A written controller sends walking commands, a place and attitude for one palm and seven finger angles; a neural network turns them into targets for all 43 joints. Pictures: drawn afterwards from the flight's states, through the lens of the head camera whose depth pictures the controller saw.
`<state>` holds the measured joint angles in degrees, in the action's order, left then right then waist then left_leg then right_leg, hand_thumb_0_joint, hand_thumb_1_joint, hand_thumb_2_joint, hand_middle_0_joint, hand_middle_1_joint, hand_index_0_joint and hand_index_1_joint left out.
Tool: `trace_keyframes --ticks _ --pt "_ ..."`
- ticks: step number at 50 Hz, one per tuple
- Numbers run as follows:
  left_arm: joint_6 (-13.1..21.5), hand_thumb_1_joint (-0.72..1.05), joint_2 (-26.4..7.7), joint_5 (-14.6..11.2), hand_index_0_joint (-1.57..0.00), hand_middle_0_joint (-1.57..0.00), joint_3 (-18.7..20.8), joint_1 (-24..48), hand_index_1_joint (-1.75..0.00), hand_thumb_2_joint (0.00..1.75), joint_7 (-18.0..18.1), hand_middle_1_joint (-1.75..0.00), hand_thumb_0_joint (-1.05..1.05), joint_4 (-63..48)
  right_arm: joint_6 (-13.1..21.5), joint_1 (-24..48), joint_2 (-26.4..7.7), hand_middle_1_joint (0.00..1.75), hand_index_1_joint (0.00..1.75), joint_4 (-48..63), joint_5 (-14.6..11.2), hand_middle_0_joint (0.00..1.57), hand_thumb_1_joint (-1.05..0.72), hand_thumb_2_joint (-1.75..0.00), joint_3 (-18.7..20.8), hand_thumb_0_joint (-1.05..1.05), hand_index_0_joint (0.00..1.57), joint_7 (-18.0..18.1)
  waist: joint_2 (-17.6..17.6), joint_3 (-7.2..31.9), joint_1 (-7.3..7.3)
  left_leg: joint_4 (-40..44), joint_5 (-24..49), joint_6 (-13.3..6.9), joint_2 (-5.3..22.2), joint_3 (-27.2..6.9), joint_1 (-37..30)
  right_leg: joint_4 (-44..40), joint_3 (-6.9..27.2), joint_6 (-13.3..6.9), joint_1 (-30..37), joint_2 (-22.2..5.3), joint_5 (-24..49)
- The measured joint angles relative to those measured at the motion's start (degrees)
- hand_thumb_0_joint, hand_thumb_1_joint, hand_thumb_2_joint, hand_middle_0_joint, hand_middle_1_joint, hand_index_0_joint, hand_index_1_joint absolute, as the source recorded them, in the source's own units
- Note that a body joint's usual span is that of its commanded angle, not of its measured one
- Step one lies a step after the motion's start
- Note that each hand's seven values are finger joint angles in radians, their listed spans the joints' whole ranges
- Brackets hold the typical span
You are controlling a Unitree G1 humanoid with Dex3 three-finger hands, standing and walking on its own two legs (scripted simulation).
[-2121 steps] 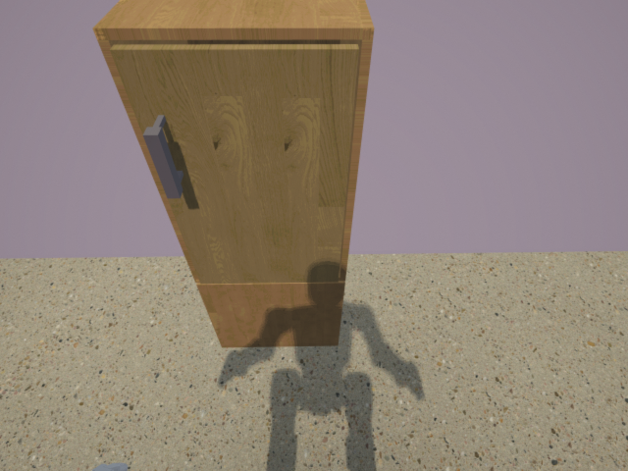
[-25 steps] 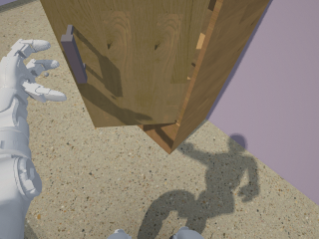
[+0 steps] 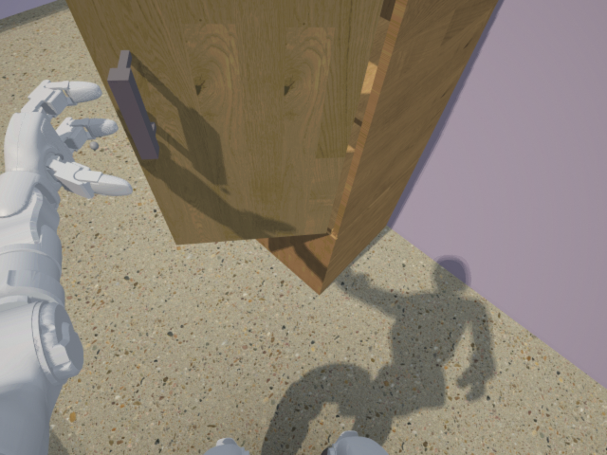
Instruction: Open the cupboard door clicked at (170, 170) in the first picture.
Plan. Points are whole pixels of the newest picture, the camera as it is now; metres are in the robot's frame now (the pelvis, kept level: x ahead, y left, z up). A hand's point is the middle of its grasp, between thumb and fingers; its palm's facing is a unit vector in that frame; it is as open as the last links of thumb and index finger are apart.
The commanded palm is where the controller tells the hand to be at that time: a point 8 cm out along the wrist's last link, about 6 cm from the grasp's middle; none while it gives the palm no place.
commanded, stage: slide the fingers in behind the handle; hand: left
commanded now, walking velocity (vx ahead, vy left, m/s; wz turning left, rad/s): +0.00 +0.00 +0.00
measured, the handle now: (138, 107) +0.55 +0.20 +0.11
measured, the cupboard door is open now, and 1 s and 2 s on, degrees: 50 50 51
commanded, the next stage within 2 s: close the thumb around the handle in 1.32 s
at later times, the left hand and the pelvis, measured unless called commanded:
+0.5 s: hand (124, 143) +0.48 +0.20 +0.11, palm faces +0.07 -1.00 +0.00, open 14.0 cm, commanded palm +0.46 +0.24 +0.11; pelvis +0.00 +0.00 +0.00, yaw +0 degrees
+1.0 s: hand (151, 139) +0.49 +0.17 +0.11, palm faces +0.07 -1.00 +0.01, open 14.0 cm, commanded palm +0.46 +0.22 +0.11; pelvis +0.00 -0.01 +0.00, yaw +0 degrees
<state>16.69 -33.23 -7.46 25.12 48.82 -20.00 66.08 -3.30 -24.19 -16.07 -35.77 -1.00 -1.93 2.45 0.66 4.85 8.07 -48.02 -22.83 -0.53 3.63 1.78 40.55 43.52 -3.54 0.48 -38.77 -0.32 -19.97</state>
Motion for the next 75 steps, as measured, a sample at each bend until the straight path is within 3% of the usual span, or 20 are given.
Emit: trace_keyframes --ticks 10,26,34,48,75 --pt "0.75 -0.50 1.81 1.19 -0.30 -0.30 -0.25 0.85 -1.20 0.30 2.86 -1.20 -0.01 -0.09 0.85 0.92 0.42 0.30 0.30 0.60 0.22 0.20 -0.91 -0.90 -0.07 0.01 0.20 -0.48 -0.06 0.03 0.35 -0.40 0.02 0.00 0.00 0.22 0.44 0.67 0.27 -0.01 -0.67 -0.02 -0.03" --pt "1.30 -0.50 5.83 1.37 -0.30 -0.29 -3.02 0.63 -1.20 0.30 7.36 -1.20 -0.01 -1.39 1.41 1.00 1.16 0.30 0.30 -0.04 0.46 0.20 -0.91 -0.90 0.26 0.01 0.20 -1.32 0.53 0.24 -0.55 -0.26 -0.05 0.15 -0.30 0.12 -0.20 1.15 0.22 -0.11 -0.23 -0.29 -0.53" --pt "1.17 -0.50 6.70 1.51 -0.29 -0.29 -3.95 2.07 -1.20 0.30 7.85 -1.20 -0.01 -0.04 1.55 1.19 0.89 0.30 0.30 -0.66 0.52 0.20 -0.91 -0.90 0.35 0.01 0.20 -1.36 0.47 0.15 -0.31 -0.30 -0.03 0.29 -0.32 -0.10 0.07 1.40 0.03 -0.27 -0.52 -0.29 -0.70" --pt "1.51 -0.50 8.80 2.08 -0.30 -0.30 -2.98 0.61 -1.20 0.30 10.50 -1.20 -0.01 -2.20 1.24 0.42 1.04 0.30 0.30 -0.33 0.75 0.20 -0.91 -0.90 0.87 0.01 0.20 -1.90 0.58 0.41 -0.04 0.48 -0.08 0.53 0.01 0.61 -0.78 1.18 0.76 -0.47 -0.31 0.07 -0.77" --pt "2.50 -0.48 8.68 1.17 -0.30 -0.30 -4.46 0.73 -1.20 0.31 9.55 -1.20 -0.01 -1.80 1.72 1.22 0.77 0.30 0.30 -0.87 0.60 0.20 -0.91 -0.90 0.99 0.01 0.20 -1.51 0.46 0.29 -0.66 0.20 0.03 0.28 -0.40 0.19 -0.55 1.11 0.44 -0.21 -0.13 -0.28 -0.63"
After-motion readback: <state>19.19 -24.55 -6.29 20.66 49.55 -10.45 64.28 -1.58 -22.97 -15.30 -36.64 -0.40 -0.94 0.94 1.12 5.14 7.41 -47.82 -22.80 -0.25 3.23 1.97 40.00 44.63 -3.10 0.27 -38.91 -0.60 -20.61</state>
